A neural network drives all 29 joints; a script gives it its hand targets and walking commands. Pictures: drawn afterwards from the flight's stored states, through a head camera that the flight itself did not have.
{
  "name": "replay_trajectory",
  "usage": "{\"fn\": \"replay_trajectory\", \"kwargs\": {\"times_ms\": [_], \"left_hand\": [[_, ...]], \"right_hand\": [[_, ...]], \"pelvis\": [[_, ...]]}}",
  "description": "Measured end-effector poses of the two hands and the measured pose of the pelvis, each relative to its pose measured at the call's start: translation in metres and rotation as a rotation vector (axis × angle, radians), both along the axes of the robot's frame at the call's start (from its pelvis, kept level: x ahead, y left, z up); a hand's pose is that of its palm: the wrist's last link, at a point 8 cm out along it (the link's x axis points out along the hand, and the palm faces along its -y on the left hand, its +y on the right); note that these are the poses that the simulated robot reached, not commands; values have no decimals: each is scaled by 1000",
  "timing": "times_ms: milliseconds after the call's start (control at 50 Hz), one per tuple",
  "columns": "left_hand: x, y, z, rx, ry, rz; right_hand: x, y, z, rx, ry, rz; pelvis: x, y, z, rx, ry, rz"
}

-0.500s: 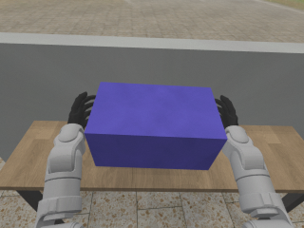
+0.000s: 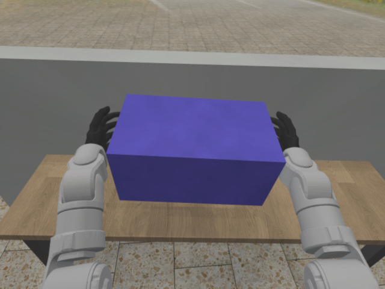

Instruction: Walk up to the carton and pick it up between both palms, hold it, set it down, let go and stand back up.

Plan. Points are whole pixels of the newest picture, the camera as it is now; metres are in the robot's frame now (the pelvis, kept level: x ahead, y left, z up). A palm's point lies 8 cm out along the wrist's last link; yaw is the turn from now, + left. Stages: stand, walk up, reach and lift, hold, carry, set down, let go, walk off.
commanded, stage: hold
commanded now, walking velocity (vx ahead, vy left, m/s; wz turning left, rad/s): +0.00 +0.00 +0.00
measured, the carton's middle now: (194, 149) +0.37 -0.01 +0.15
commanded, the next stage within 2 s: none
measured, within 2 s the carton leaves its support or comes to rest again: neither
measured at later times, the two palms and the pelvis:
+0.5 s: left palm (91, 143) +0.36 +0.19 +0.18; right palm (285, 143) +0.36 -0.19 +0.18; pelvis +0.00 +0.00 +0.00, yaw +0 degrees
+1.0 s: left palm (88, 142) +0.36 +0.20 +0.18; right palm (281, 143) +0.37 -0.19 +0.18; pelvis +0.00 +0.00 +0.00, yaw +1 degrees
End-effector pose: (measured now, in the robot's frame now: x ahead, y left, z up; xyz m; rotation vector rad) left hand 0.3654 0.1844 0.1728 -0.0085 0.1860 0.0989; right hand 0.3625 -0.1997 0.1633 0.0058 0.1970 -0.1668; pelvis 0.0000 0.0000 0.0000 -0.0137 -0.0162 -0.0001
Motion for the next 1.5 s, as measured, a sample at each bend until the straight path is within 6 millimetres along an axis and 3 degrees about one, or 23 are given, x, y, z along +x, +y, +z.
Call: {"fn": "replay_trajectory", "kwargs": {"times_ms": [500, 1500], "left_hand": [[-5, 8, 12, 1, -6, 14], [-5, 14, 11, 9, 8, 23]], "right_hand": [[1, 8, 16, -2, -7, 15], [3, 13, 10, -3, 7, 23]], "pelvis": [[0, 2, 0, -3, -11, 7], [1, 1, 0, -2, -14, 15]]}}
